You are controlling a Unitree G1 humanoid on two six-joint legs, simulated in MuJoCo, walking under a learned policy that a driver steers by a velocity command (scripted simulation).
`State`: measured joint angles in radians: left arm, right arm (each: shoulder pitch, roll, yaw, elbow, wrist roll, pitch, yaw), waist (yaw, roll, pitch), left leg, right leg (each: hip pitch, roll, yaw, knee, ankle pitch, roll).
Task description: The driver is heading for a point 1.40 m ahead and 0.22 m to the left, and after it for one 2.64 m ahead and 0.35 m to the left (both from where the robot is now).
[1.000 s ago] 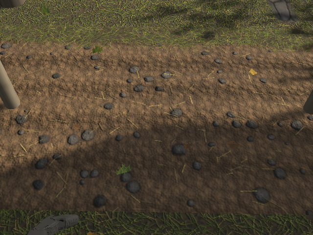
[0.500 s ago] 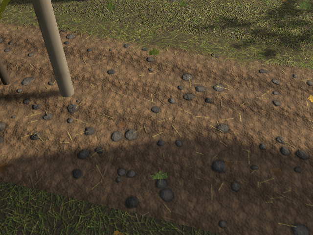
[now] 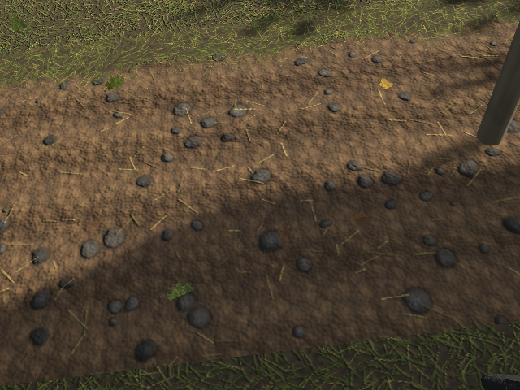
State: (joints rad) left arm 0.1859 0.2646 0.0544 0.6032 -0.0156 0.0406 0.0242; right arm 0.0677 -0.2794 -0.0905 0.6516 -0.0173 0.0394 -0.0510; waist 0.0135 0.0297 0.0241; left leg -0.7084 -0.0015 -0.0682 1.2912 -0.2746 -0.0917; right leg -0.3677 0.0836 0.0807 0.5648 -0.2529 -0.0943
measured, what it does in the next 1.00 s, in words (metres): walks ahead, turning left: left foot, then right foot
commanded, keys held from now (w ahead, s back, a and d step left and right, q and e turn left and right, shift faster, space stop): e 0.06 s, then q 0.70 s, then w+q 0.22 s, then w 0.02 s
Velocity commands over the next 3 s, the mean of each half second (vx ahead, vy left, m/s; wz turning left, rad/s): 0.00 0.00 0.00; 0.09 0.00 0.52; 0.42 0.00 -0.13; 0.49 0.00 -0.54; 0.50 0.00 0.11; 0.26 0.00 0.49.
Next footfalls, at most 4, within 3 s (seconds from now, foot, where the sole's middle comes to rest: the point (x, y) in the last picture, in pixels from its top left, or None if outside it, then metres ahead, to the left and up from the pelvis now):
0.28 left None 0.11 0.18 -0.77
0.96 right None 0.18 -0.04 -0.77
1.34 left None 0.27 0.26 -0.77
1.82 right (276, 317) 0.63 0.06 -0.77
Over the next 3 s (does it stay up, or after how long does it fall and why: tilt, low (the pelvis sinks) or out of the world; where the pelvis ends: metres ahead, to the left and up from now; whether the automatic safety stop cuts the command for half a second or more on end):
stays up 1.06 0.17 0.00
